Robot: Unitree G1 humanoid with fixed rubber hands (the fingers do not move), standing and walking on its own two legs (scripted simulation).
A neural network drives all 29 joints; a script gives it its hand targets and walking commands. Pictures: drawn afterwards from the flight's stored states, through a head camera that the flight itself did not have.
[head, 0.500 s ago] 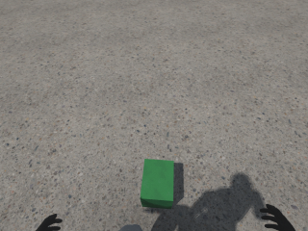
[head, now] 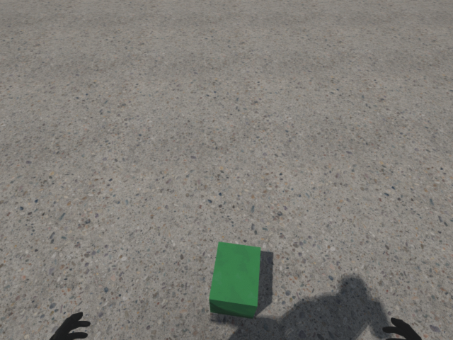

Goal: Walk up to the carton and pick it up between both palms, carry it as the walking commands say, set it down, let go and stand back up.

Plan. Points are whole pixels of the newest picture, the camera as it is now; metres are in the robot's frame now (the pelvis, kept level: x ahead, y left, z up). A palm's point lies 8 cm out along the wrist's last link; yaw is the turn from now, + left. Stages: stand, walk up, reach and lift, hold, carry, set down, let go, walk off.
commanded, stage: walk up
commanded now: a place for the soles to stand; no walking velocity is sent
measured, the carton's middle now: (235, 280) +0.45 -0.02 -0.67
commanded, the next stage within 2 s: reach and lift in 1.14 s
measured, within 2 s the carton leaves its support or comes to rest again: neither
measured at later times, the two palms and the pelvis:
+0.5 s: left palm out of the picture +0.09 +0.37 -0.10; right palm out of the picture +0.14 -0.28 -0.09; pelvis +0.00 +0.04 +0.00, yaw +0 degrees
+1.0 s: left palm (45, 338) +0.14 +0.34 -0.09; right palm out of the picture +0.11 -0.29 -0.08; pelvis +0.00 +0.03 +0.01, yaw -5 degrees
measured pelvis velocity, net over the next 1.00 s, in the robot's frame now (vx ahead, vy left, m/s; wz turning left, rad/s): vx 0.00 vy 0.03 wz -0.09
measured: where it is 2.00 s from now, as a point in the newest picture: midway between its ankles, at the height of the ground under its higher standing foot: outside the picture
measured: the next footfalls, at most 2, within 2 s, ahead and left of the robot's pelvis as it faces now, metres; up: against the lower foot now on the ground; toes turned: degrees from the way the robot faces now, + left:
none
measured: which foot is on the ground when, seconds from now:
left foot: down 0.00-1.00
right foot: down 0.00-1.00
